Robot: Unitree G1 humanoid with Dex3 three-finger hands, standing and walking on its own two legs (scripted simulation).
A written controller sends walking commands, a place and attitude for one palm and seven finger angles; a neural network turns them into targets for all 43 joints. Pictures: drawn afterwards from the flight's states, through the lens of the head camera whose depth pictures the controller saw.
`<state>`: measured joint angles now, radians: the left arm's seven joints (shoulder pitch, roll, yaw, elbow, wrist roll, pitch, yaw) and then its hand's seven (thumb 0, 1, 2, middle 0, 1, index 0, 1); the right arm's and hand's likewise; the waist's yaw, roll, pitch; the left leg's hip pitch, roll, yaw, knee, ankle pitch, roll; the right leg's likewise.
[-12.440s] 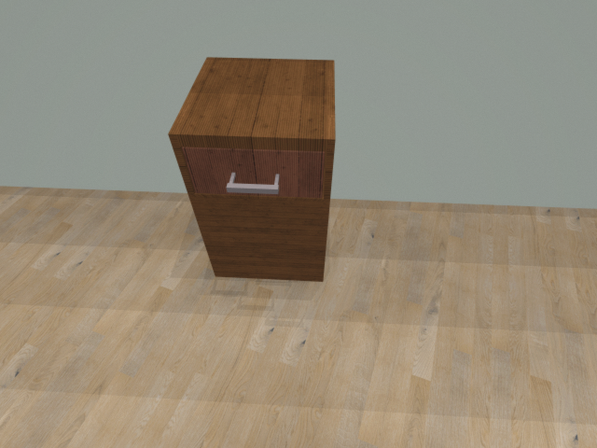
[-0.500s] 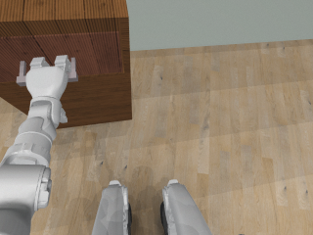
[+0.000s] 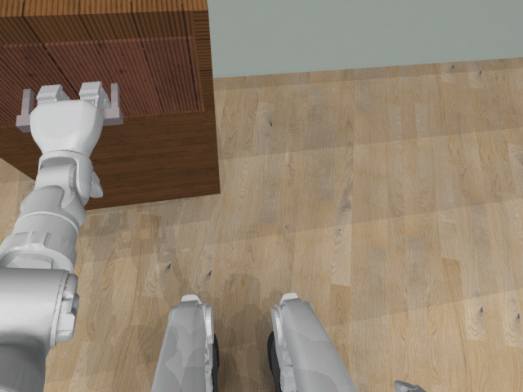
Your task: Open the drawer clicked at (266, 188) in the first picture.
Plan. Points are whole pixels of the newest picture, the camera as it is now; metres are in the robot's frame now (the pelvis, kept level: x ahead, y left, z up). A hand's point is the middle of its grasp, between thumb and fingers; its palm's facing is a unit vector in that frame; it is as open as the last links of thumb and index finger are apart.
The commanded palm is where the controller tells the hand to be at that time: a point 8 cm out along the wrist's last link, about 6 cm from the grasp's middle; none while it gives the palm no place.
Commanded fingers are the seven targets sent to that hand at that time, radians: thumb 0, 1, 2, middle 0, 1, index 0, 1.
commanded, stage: lower the fingers behind the handle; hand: left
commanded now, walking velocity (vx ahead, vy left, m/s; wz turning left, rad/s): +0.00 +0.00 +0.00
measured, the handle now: (72, 107) +0.54 +0.28 -0.02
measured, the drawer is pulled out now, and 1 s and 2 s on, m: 0.00 0.00 0.09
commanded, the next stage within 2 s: close the thumb around the handle in 0.12 s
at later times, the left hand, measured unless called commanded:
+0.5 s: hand (85, 143) +0.50 +0.26 -0.05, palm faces -0.05 -0.03 -1.00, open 11.6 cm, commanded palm +0.49 +0.23 +0.00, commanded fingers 0.00 0.34 0.66 -0.36 -1.29 -0.36 -1.29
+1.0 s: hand (85, 142) +0.50 +0.26 -0.05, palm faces -0.04 -0.03 -1.00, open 5.1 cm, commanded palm +0.49 +0.23 +0.00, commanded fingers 0.00 0.90 0.90 -0.40 -1.35 -0.40 -1.35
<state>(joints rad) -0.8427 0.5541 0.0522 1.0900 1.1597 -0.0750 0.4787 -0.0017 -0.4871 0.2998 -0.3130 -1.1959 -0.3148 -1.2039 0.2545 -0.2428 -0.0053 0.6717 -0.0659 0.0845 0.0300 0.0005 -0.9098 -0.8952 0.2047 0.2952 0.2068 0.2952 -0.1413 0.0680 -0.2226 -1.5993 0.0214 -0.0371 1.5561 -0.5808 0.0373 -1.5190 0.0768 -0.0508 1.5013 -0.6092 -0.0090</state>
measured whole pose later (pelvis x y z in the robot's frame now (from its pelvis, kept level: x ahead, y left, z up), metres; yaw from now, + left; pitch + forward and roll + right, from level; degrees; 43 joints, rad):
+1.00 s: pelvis +0.00 +0.01 +0.00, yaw +0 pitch +36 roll -6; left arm -0.82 0.54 0.05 1.06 1.16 -0.08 0.50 0.00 0.81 0.86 -0.39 -1.34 -0.41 -1.35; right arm 0.25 -0.24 -0.01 0.67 -0.07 0.10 0.04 0.00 -0.91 -0.90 0.20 0.30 0.21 0.30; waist -0.13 0.07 -0.22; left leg -1.58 0.02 -0.03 1.54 -0.58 0.05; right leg -1.50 0.07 -0.04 1.48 -0.61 0.00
